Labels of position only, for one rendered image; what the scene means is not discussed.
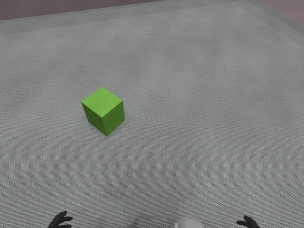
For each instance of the carton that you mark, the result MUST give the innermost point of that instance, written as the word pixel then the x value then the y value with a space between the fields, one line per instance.
pixel 104 110

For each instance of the robot left hand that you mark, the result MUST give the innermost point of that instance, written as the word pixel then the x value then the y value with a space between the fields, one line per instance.
pixel 59 219

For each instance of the robot right hand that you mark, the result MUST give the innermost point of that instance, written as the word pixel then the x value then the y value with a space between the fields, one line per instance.
pixel 249 222

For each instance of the right robot thigh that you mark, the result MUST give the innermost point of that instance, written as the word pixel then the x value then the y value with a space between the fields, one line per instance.
pixel 188 223

